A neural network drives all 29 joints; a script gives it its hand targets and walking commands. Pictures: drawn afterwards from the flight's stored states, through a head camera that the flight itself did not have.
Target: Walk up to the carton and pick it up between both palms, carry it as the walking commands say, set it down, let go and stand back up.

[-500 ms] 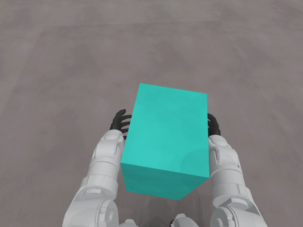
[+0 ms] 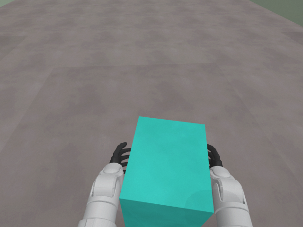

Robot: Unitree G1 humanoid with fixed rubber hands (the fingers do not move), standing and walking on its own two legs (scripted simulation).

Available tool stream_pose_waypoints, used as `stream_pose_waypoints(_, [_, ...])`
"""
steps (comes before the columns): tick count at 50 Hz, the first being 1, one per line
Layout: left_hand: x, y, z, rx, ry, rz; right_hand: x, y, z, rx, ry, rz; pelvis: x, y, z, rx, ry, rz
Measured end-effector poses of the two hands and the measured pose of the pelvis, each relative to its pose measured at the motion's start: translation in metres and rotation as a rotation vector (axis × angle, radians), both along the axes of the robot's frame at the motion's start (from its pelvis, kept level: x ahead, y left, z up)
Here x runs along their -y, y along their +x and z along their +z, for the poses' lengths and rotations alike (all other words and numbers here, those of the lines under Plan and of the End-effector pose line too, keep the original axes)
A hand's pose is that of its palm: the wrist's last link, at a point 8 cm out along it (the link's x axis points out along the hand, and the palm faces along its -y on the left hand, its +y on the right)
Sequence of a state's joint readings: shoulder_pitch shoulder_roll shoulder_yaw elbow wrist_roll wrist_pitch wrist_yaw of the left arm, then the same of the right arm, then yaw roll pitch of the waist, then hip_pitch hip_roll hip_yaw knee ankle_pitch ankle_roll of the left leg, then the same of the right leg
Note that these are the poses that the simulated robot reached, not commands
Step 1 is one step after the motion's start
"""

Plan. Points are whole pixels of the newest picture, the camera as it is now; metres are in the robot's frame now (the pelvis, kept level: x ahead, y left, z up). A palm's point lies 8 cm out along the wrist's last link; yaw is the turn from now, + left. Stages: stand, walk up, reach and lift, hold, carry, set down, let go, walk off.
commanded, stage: reach and lift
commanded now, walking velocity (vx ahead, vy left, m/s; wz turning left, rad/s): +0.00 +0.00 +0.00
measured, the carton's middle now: (163, 182) +0.28 -0.03 -0.03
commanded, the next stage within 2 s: hold in 1.60 s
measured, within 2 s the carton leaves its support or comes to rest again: neither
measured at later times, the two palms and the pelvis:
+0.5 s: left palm (106, 173) +0.28 +0.12 +0.03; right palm (210, 173) +0.26 -0.15 +0.04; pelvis -0.02 +0.00 +0.00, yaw -1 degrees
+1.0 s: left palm (106, 176) +0.27 +0.12 +0.03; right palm (209, 169) +0.27 -0.15 +0.04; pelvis -0.02 -0.02 +0.00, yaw +0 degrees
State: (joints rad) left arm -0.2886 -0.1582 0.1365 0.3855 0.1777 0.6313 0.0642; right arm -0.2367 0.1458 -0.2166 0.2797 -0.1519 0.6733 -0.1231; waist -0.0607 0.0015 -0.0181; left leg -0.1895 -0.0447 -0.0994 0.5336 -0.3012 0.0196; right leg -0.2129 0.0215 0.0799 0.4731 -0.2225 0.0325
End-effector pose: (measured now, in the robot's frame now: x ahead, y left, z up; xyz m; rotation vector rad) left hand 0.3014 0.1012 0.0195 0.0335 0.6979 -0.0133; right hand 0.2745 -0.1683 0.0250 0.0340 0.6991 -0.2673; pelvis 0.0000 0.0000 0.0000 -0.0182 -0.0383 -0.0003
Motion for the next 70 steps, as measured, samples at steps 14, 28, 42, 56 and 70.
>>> stream_pose_waypoints(14, [-0.017,-0.010,0.017,-0.002,-0.018,0.050,-0.015,0.001,0.019,-0.002,-0.010,0.046,-0.003,-0.005,0.003,0.075,0.004,-0.010])
stream_pose_waypoints(28, [-0.021,-0.024,0.017,-0.002,-0.015,0.087,-0.019,-0.009,0.012,-0.001,0.009,0.069,-0.002,-0.020,-0.001,0.089,0.010,-0.023])
stream_pose_waypoints(42, [-0.019,-0.026,0.014,-0.006,-0.016,0.122,-0.017,0.000,0.012,-0.006,-0.003,0.114,0.013,-0.026,-0.005,0.090,0.014,-0.014])
stream_pose_waypoints(56, [-0.020,-0.035,0.014,-0.004,-0.006,0.137,-0.018,-0.002,0.010,-0.006,0.002,0.133,0.023,-0.023,-0.003,0.081,0.013,0.004])
stream_pose_waypoints(70, [-0.016,-0.039,0.015,0.001,-0.014,0.123,-0.014,-0.010,0.013,-0.001,-0.001,0.116,0.020,-0.023,-0.003,0.101,0.015,-0.001])
